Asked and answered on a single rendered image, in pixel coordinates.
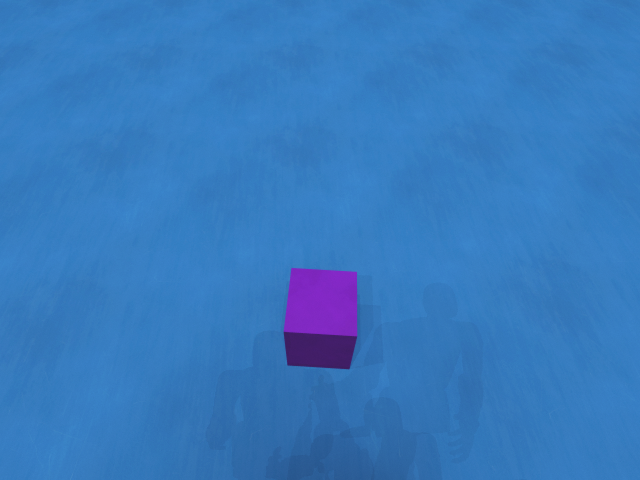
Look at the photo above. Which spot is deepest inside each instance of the carton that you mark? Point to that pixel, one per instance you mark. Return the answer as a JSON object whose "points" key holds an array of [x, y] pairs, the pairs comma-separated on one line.
{"points": [[320, 327]]}

